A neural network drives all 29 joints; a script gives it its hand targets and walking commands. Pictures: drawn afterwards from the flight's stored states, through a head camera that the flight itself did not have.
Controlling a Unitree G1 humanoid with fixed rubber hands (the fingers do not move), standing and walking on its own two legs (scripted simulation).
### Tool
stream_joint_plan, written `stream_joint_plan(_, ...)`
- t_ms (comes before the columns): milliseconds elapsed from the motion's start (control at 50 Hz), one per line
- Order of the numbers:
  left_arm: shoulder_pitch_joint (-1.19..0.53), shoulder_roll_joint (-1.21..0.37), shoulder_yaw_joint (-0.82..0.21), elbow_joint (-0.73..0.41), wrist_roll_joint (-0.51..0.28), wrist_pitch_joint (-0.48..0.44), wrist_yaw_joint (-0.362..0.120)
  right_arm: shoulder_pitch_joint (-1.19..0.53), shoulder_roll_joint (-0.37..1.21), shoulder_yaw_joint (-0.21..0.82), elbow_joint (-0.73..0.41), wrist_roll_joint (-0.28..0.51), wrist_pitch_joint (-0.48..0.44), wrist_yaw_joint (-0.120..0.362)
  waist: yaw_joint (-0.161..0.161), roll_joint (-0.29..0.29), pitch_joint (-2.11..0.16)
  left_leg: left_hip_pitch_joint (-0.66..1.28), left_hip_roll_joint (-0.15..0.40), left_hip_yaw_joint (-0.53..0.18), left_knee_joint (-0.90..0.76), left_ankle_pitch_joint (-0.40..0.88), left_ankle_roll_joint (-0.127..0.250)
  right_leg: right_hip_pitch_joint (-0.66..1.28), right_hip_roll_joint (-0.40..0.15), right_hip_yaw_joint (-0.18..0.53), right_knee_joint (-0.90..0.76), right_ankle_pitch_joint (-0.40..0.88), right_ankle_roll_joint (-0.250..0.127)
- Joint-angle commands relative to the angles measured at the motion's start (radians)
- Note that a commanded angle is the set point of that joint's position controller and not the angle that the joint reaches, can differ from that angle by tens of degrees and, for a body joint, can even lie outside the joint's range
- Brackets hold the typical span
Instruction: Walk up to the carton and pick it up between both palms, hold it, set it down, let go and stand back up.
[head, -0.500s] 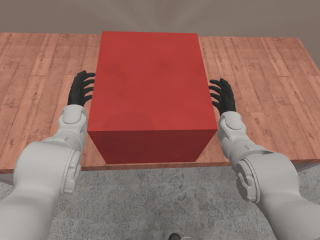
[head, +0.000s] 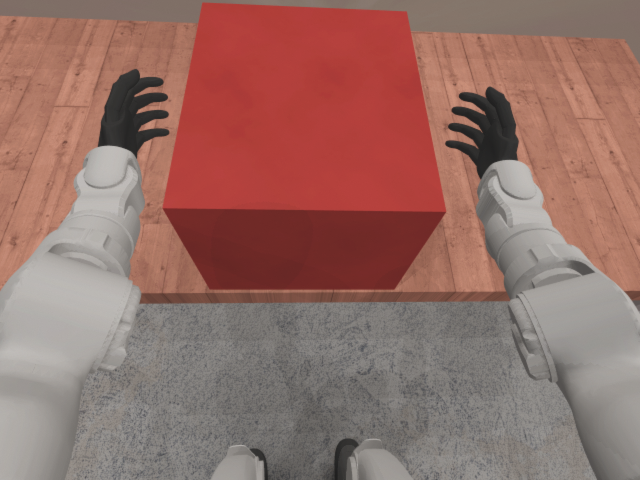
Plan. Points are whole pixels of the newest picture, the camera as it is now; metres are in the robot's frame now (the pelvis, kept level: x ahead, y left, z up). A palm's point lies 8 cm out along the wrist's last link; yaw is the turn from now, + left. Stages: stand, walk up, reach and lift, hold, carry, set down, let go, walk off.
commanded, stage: set down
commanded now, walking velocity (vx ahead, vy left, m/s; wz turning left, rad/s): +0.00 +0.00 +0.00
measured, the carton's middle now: (304, 155) +0.55 +0.01 +0.01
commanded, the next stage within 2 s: none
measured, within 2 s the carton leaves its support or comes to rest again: neither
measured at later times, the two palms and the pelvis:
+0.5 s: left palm (62, 71) +0.51 +0.25 +0.17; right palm (553, 85) +0.50 -0.24 +0.18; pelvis +0.01 +0.01 +0.03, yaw +0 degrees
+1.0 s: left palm (53, 136) +0.45 +0.25 +0.15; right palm (549, 149) +0.45 -0.23 +0.15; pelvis +0.01 +0.00 +0.05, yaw +1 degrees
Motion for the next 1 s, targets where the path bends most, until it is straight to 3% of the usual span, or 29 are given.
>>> stream_joint_plan(0,-0.426,0.196,0.011,-0.113,0.007,0.026,0.009,-0.437,-0.243,-0.030,-0.118,0.003,-0.001,-0.009,-0.017,0.006,-0.793,0.485,-0.071,0.049,-0.045,0.340,-0.041,0.499,0.050,-0.022,-0.074,0.353,0.076)
stream_joint_plan(180,-0.468,0.175,-0.053,-0.089,-0.023,0.100,0.013,-0.470,-0.245,0.045,-0.043,0.079,0.077,0.052,0.014,0.024,-0.602,0.595,-0.048,0.014,-0.130,0.315,-0.028,0.423,0.048,-0.035,-0.150,0.245,0.053)
stream_joint_plan(280,-0.471,0.164,-0.065,-0.109,-0.016,0.129,0.008,-0.469,-0.269,0.055,-0.026,0.091,0.096,0.073,0.009,0.030,-0.577,0.651,-0.045,0.000,-0.152,0.371,-0.031,0.437,0.047,-0.036,-0.181,0.287,0.047)
stream_joint_plan(540,-0.451,0.210,0.068,-0.362,0.076,0.239,0.012,-0.449,-0.343,-0.028,-0.203,0.048,0.143,0.035,-0.011,0.045,-0.726,0.811,-0.057,0.001,-0.187,0.550,-0.050,0.648,0.058,-0.027,-0.245,0.516,0.054)
stream_joint_plan(680,-0.290,0.233,0.171,-0.396,0.142,0.284,-0.010,-0.327,-0.290,0.025,-0.260,0.066,0.178,0.003,0.015,-0.026,-0.589,0.769,-0.074,0.008,-0.279,0.509,-0.018,0.848,0.047,0.006,-0.293,0.561,0.073)
stream_joint_plan(760,-0.174,0.213,0.202,-0.383,0.167,0.263,-0.032,-0.215,-0.237,0.050,-0.273,0.071,0.168,-0.016,0.019,-0.049,-0.439,0.748,-0.078,0.011,-0.334,0.451,-0.004,0.892,0.035,0.017,-0.333,0.498,0.077)
stream_joint_plan(840,-0.105,0.189,0.203,-0.363,0.168,0.210,-0.045,-0.133,-0.187,0.048,-0.285,0.061,0.136,-0.024,0.016,-0.041,-0.315,0.754,-0.078,0.012,-0.366,0.355,0.001,0.825,0.024,0.014,-0.375,0.334,0.066)
stream_joint_plan(920,-0.120,0.166,0.168,-0.383,0.133,0.137,-0.032,-0.111,-0.172,0.000,-0.315,0.024,0.090,-0.020,0.000,0.013,-0.301,0.784,-0.070,0.009,-0.360,0.254,-0.011,0.689,0.017,-0.002,-0.388,0.157,0.040)
stream_joint_plan(980,-0.137,0.156,0.143,-0.417,0.109,0.091,-0.014,-0.106,-0.181,-0.053,-0.342,-0.016,0.060,-0.017,-0.017,0.061,-0.363,0.817,-0.061,0.002,-0.336,0.217,-0.025,0.608,0.019,-0.015,-0.371,0.099,0.024)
